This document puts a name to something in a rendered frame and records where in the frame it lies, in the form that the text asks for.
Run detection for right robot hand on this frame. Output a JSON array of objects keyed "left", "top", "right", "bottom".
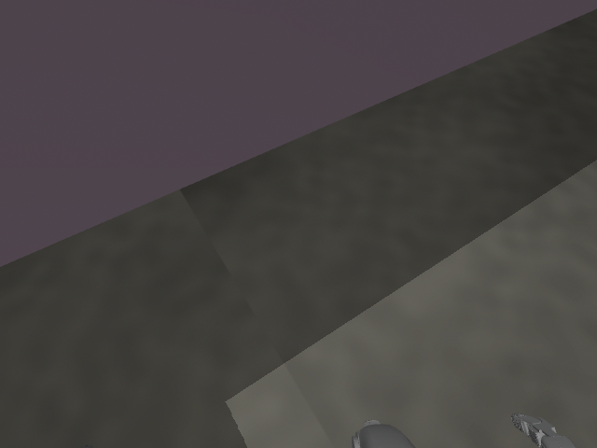
[{"left": 511, "top": 413, "right": 576, "bottom": 448}]

